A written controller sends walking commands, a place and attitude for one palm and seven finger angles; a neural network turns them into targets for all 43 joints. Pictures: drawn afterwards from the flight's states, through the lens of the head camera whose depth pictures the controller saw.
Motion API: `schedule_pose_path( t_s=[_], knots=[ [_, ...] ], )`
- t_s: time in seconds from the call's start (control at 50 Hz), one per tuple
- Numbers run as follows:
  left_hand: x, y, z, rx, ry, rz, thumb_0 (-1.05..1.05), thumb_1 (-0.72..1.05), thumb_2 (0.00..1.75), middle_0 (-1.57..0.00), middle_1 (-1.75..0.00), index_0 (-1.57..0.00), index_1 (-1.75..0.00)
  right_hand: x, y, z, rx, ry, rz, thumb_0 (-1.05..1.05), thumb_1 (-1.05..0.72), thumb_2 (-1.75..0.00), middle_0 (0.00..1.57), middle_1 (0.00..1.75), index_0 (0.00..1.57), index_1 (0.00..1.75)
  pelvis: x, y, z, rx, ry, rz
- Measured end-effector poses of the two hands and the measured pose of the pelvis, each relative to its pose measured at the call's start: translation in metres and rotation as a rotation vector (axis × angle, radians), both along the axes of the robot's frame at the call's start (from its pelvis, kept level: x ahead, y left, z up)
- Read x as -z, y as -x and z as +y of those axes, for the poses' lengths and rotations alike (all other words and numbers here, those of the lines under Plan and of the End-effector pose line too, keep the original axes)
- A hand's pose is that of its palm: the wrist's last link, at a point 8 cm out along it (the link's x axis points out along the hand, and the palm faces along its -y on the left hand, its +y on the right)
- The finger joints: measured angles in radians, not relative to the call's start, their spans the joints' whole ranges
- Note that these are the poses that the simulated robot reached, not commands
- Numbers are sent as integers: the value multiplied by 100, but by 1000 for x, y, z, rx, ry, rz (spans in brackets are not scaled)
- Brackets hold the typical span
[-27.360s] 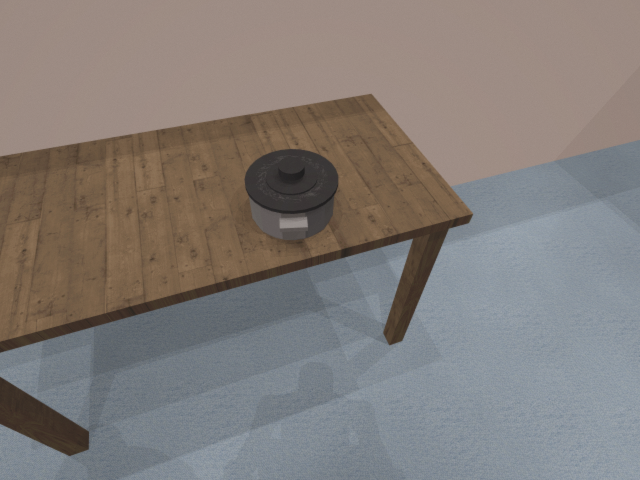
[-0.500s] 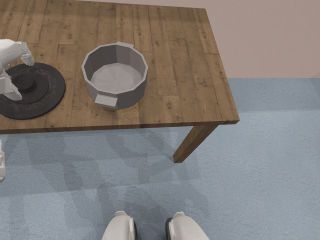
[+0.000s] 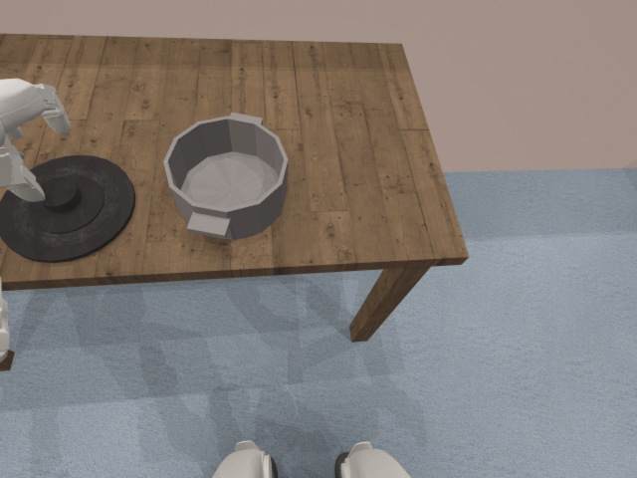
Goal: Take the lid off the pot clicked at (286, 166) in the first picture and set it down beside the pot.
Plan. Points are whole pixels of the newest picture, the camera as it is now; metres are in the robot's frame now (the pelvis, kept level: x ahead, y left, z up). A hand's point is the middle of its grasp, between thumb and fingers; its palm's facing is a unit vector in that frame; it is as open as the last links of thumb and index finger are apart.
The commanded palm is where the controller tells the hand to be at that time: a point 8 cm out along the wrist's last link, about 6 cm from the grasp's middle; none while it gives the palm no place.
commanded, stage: raise the empty hand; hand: left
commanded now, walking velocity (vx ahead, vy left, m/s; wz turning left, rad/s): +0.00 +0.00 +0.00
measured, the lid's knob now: (60, 195) +0.52 +0.33 -0.04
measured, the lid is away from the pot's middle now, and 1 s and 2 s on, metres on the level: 0.24 0.24 0.24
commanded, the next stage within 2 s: draw the hand back to the body in 0.38 s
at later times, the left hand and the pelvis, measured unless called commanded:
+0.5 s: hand out of the picture +0.48 +0.31 +0.11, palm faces -0.45 -0.10 -0.89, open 10.9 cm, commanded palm +0.52 +0.31 +0.17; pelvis +0.01 -0.01 +0.01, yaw +0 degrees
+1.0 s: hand out of the picture +0.43 +0.30 +0.12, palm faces -0.34 -0.22 -0.92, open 10.9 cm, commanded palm +0.41 +0.31 +0.18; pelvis +0.01 -0.01 +0.03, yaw +2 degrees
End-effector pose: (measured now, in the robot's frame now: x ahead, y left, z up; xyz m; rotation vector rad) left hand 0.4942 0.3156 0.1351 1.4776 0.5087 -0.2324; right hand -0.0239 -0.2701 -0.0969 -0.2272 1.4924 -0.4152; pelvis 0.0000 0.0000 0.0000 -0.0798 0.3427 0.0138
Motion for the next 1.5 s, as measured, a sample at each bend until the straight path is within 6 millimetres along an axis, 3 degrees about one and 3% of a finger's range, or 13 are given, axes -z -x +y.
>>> schedule_pose_path(
  t_s=[0.34, 0.62, 0.8, 0.98, 1.08, 1.16, 1.28, 1.5],
  knots=[
    [-37, -2, -1, -32, 0, -16, 0, 9, 46, -31, -96, -31, -96, -4, -26, -11, -5, -18, -44, 0, -90, -90, 20, 30, 20, 30, -11, -12, -10, 2, -16, -32],
    [-35, 8, -2, -7, -1, -11, 0, 9, 46, -31, -96, -31, -96, -7, -48, -18, -30, -16, -75, 0, -90, -90, 20, 30, 20, 30, -15, -15, -13, -3, -22, -46],
    [-38, 29, -1, 6, 0, -32, 0, 9, 46, -31, -96, -31, -96, -7, -69, -12, -57, -62, -119, 0, -90, -90, 20, 30, 20, 30, -21, -16, -11, -13, -30, -81],
    [-43, 63, -1, 29, 2, -62, 0, 9, 46, -31, -96, -31, -96, -9, -109, -2, -121, -107, -221, 0, -90, -90, 20, 30, 20, 30, -27, -13, -11, -30, -39, -131],
    [-46, 80, -5, -211, 702, -475, 0, 8, 46, -31, -96, -31, -96, -19, -130, 9, -203, -105, -314, 0, -91, -90, 20, 30, 20, 30, -32, -13, -13, -29, -52, -207],
    [-43, 88, -9, -368, 976, -663, 0, 9, 47, -31, -96, -31, -96, -31, -144, 13, -245, -100, -393, 0, -90, -90, 20, 30, 20, 30, -36, -17, -18, -26, -55, -244],
    [-48, 102, -14, -447, 1087, -787, 0, 14, 50, -30, -91, -29, -91, -42, -158, 4, -261, -95, -498, 0, -90, -90, 20, 30, 20, 30, -40, -26, -24, -17, -58, -282],
    [-55, 146, -21, -472, 1063, -857, 0, 34, 60, -27, -75, -27, -75, -40, -175, -19, -283, -99, -536, 0, -90, -90, 20, 30, 20, 30, -43, -34, -38, -21, -71, -318]
  ],
)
